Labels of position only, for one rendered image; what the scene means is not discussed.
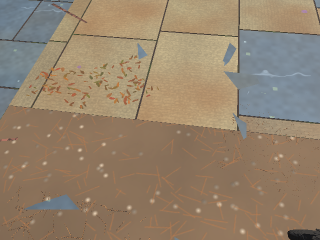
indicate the robot right hand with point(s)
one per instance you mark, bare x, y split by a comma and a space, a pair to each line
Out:
304, 234

